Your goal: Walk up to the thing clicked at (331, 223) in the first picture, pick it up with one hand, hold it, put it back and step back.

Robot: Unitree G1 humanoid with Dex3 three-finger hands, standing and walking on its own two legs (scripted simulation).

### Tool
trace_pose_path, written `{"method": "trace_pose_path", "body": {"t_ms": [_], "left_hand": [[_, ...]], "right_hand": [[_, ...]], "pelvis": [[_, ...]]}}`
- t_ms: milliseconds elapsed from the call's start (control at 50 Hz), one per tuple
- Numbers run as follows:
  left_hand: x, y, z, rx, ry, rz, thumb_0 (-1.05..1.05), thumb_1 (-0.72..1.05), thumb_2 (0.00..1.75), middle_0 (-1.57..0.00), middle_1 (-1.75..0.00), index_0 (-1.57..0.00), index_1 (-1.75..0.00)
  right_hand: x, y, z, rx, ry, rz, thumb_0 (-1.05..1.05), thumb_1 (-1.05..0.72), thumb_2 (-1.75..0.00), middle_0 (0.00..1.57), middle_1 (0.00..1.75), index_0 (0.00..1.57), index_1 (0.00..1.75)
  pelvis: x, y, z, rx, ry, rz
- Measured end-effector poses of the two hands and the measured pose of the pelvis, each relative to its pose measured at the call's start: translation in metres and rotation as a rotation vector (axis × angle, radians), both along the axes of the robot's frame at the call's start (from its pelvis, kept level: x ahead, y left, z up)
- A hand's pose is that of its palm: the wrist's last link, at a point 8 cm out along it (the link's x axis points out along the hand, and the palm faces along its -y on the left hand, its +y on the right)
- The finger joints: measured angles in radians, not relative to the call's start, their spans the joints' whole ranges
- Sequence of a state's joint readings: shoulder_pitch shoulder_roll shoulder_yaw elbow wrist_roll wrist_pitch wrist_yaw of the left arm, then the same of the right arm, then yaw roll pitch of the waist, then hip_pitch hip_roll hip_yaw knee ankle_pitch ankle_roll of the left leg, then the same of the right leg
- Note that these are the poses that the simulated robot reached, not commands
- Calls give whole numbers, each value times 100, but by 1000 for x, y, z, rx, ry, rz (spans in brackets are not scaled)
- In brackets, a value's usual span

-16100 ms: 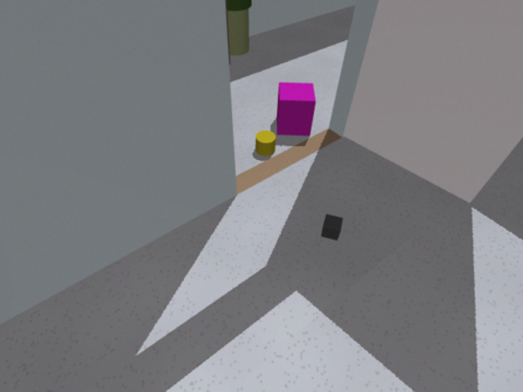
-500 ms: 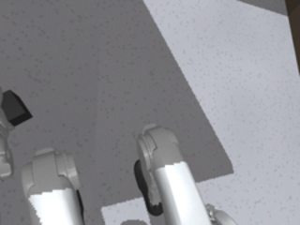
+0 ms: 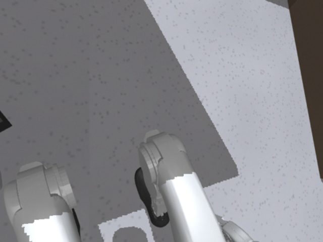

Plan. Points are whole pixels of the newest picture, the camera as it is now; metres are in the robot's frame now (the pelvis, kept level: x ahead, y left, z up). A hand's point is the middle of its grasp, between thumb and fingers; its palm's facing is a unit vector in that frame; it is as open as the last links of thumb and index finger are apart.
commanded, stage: rest palm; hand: left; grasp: from above
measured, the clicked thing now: out of the picture +0.44 +0.30 -0.27
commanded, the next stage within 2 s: close in 0.72 s
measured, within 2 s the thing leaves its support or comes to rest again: neither
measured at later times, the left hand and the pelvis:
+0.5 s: hand out of the picture +0.43 +0.30 -0.24, palm faces -0.39 -0.24 -0.89, open 14.2 cm; pelvis +0.00 +0.01 +0.00, yaw -1 degrees
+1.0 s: hand out of the picture +0.43 +0.31 -0.25, palm faces -0.39 -0.25 -0.89, open 13.4 cm; pelvis +0.00 +0.01 +0.00, yaw -2 degrees
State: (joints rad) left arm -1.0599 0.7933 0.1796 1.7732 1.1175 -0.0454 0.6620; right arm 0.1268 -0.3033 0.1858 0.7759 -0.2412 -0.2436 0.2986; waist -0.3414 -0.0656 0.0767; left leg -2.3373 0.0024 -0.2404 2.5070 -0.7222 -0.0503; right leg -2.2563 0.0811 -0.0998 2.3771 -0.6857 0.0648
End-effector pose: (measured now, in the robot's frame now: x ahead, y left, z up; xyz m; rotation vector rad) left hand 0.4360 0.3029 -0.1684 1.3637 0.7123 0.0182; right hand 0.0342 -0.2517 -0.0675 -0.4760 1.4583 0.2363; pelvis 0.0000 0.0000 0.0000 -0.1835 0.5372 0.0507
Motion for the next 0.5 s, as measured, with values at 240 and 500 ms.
{"method": "trace_pose_path", "body": {"t_ms": [240, 500], "left_hand": [[-3, 5, -9, -9, 7, -9, 0, -55, 101, -14, -91, -11, -95], [-3, 5, -17, -7, 1, -6, 0, -54, 100, -15, -91, -11, -95]], "right_hand": [[-3, 5, 9, 4, -1, 24, 0, -91, -91, 20, 30, 20, 30], [-12, 6, 18, 9, 25, 33, 0, -91, -91, 20, 30, 20, 30]], "pelvis": [[-1, 4, 0, -19, -15, -1], [-2, 7, -1, -33, -22, -6]]}}
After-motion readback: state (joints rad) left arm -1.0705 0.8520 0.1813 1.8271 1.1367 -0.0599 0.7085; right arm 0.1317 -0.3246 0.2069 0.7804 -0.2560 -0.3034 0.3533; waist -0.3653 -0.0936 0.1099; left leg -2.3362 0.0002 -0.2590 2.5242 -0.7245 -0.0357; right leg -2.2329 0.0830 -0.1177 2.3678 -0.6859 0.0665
